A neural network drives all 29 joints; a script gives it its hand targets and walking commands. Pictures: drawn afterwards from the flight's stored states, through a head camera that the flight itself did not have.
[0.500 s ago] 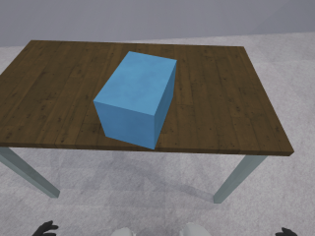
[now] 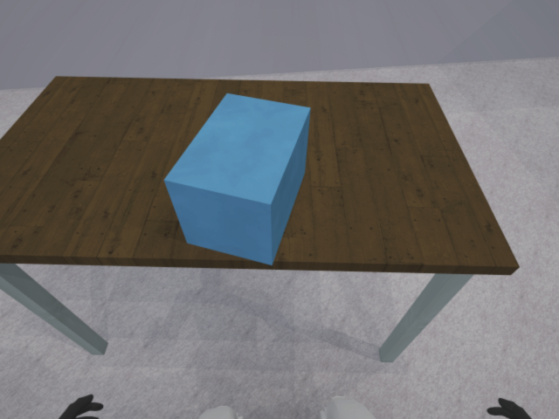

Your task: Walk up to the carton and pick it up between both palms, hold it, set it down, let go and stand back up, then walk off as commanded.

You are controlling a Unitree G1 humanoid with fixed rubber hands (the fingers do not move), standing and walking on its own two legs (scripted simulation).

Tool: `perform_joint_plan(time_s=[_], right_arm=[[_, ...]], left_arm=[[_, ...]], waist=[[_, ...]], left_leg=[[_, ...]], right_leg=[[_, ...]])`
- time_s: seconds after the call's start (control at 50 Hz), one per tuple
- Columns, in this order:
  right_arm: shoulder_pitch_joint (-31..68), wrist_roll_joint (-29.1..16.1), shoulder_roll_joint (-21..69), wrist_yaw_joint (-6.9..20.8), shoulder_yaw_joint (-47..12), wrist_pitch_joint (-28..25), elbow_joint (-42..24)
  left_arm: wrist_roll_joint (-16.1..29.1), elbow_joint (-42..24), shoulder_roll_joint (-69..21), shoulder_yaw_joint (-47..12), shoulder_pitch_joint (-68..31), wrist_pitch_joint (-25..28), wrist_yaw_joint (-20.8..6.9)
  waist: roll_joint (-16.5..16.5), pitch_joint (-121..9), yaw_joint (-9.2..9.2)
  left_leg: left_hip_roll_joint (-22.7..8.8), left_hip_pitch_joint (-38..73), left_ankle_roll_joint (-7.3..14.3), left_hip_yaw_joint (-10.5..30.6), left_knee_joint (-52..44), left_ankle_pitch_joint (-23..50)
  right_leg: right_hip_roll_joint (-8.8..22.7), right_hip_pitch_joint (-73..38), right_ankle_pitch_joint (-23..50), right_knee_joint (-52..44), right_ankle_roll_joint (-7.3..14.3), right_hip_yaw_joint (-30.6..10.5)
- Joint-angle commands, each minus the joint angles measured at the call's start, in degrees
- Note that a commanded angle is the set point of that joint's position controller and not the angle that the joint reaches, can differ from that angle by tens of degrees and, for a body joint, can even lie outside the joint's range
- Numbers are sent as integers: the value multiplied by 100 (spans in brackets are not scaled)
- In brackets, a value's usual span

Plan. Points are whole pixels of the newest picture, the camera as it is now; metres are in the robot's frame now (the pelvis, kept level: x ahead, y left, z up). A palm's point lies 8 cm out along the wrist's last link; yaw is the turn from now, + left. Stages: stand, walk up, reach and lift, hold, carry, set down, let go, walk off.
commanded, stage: walk up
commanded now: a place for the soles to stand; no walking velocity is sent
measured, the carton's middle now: (248, 175) +0.50 +0.08 +0.05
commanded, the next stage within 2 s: none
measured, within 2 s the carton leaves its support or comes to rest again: neither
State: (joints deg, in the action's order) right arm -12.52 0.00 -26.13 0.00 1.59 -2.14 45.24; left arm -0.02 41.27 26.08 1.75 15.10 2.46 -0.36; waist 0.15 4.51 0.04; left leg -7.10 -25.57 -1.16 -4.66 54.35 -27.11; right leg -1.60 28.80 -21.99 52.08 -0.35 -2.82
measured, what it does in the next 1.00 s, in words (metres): shifts its weight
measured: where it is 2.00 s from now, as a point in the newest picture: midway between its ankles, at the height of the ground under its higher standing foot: outside the picture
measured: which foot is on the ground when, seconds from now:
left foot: down 0.00-1.00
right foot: down 0.00-0.94, up 0.96-1.00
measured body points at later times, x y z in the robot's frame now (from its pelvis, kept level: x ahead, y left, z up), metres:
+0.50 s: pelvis +0.00 +0.00 +0.00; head +0.03 +0.00 +0.45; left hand +0.11 +0.32 -0.09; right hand +0.11 -0.34 -0.09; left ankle +0.02 +0.13 -0.69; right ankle +0.06 -0.13 -0.69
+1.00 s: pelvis +0.00 +0.06 +0.00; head +0.03 +0.05 +0.45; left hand +0.10 +0.41 -0.08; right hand +0.10 -0.27 -0.11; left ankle +0.02 +0.14 -0.69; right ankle +0.06 -0.12 -0.67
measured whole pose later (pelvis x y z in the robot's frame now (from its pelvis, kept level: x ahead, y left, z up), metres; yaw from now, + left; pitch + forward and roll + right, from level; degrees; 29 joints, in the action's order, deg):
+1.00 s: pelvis +0.00 +0.06 +0.00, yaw +0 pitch -2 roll -3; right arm -14.2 0.0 -26.2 2.2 1.6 0.2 45.3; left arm 0.0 43.5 26.8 1.8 15.2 3.3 3.2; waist 4.5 4.5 0.1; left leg -3.8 -26.7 3.0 -5.0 56.8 -28.8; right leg 0.0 30.7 -28.2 58.0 1.1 -3.7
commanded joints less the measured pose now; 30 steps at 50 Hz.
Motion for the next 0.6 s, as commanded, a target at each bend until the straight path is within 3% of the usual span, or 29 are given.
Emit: perform_joint_plan(time_s=[0.0,0.02,0.04,0.06,0.08,0.1,0.12,0.14,0.16,0.18,0.2,0.22,0.24,0.26,0.28,0.3,0.32,0.34,0.36,0.38,0.4,0.42,0.46,0.48,0.5,0.52,0.54,0.56,0.58], right_arm=[[-19,154,-1690,-67,551,-223,-24],[183,135,-1685,-77,525,-207,-84],[327,119,-1627,-76,502,-184,-163],[433,120,-1525,-77,449,-149,-200],[455,76,-1325,-71,419,-111,-280],[503,42,-1155,-74,377,-56,-288],[379,29,-1131,-82,366,-20,-243],[314,29,-1145,-83,371,-17,-179],[204,41,-1124,-75,385,-45,-102],[63,76,-1143,-61,402,-87,-63],[-22,115,-1205,-54,440,-117,-30],[-287,157,-1361,-55,495,-160,54],[-358,181,-1626,-67,547,-215,90],[-196,176,-1775,-65,567,-230,5],[11,171,-1767,-76,577,-236,-30],[266,144,-1712,-93,557,-223,-115],[406,137,-1681,-87,520,-196,-191],[498,116,-1538,-76,471,-158,-262],[529,97,-1278,-66,401,-112,-314],[456,36,-1113,-59,379,-53,-349],[396,45,-1127,-76,364,-14,-307],[291,39,-1111,-74,379,-15,-218],[25,87,-1149,-65,410,-91,-76],[-52,90,-1193,-61,433,-132,-46],[-227,121,-1290,-57,462,-160,34],[-301,130,-1490,-57,504,-208,67],[-241,175,-1646,-72,525,-237,27],[-113,152,-1723,-89,552,-241,-20],[171,140,-1738,-94,546,-225,-89]], left_arm=[[-64,12,1031,342,-322,70,160],[-55,14,1093,383,-188,89,148],[-66,70,1092,398,-71,127,131],[-63,121,1180,418,110,172,124],[-85,152,1339,492,229,218,120],[-75,166,1570,557,209,223,135],[-77,111,1705,567,121,198,153],[-84,79,1693,554,49,173,179],[-115,64,1576,490,-99,145,178],[-115,12,1423,442,-268,111,168],[-120,-29,1227,372,-433,81,168],[-100,-91,976,290,-556,62,150],[-77,-79,848,291,-471,42,134],[-91,-63,990,344,-403,25,159],[-86,-34,1083,383,-327,38,154],[-56,-24,1075,381,-186,71,140],[-64,64,1071,387,24,115,117],[-91,150,1147,449,267,170,113],[-112,172,1312,482,263,218,112],[-107,155,1658,583,262,230,118],[-91,101,1705,587,165,211,135],[-105,76,1698,556,58,191,158],[-149,37,1479,469,-243,130,156],[-128,-16,1323,406,-335,105,153],[-113,-66,1121,332,-554,79,138],[-77,-77,896,312,-609,61,117],[-77,-30,888,310,-449,46,128],[-77,-12,1008,340,-336,47,140],[-55,-7,1056,367,-229,75,129]], waist=[[846,-603,254],[766,-602,124],[538,-684,14],[288,-863,-65],[-396,-1014,-70],[-808,-1036,-42],[-787,-936,-9],[-783,-865,0],[-673,-726,73],[-640,-668,175],[-355,-620,293],[84,-679,426],[884,-687,416],[959,-488,374],[894,-425,226],[805,-452,99],[693,-691,-16],[476,-832,-149],[-132,-800,-108],[-813,-857,-37],[-701,-868,-42],[-710,-874,1],[-593,-623,161],[-401,-662,261],[-143,-698,382],[528,-736,422],[812,-690,356],[915,-677,291],[873,-553,144]], left_leg=[[-1552,1260,1310,2254,-2829,310],[-1532,1000,1319,1917,-2564,759],[-1329,704,1152,1470,-2152,1210],[-921,467,867,928,-1587,1305],[-336,94,552,348,-731,1020],[140,-269,372,182,-207,298],[291,-495,330,312,-261,-442],[300,-341,356,401,-398,-669],[276,-27,388,418,-693,-506],[211,343,439,461,-1140,-228],[23,849,511,714,-1600,-89],[-427,1434,680,1226,-2300,-381],[-1100,1593,970,2148,-2930,-622],[-1678,1365,1322,2608,-3112,-278],[-1756,1102,1435,2513,-2971,151],[-1680,1061,1425,2076,-2626,887],[-1394,825,1225,1487,-2165,1377],[-1014,402,927,929,-1537,1479],[-396,-113,546,335,-694,1105],[196,-485,320,126,-27,63],[314,-681,306,297,-178,-616],[310,-476,346,385,-349,-795],[283,120,419,457,-1005,-305],[108,614,453,573,-1406,15],[-188,1201,575,928,-1944,19],[-725,1479,822,1603,-2565,-235],[-1277,1516,1115,2217,-2853,-15],[-1562,1417,1317,2287,-2765,428],[-1555,1067,1358,2058,-2570,866]], right_leg=[[125,804,-541,228,202,220],[199,395,-526,-16,215,241],[234,-81,-81,-446,281,135],[252,-544,602,-946,399,-205],[512,-887,825,-1504,572,-1101],[930,-1069,826,-1853,932,-2181],[1216,-1147,577,-2014,1248,-2857],[1317,-897,336,-2103,1403,-3063],[1262,-569,198,-2093,1320,-2852],[1063,-256,93,-1933,1140,-2408],[747,268,68,-1617,906,-1852],[386,847,-1,-1012,545,-1020],[-8,1050,41,-10,314,-222],[18,1180,-729,398,201,129],[153,925,-982,441,199,163],[233,664,-777,88,200,231],[278,40,-242,-482,256,210],[207,-583,421,-956,354,-29],[510,-877,676,-1605,562,-1037],[988,-1053,599,-2021,956,-2428],[1283,-1218,266,-2187,1303,-3060],[1376,-1023,109,-2209,1438,-3151],[1124,-445,195,-2029,1216,-2589],[851,-21,284,-1739,969,-1965],[542,503,183,-1303,707,-1377],[154,766,311,-498,376,-491],[27,911,214,62,246,-8],[110,876,-456,182,190,199],[198,489,-536,-10,207,216]])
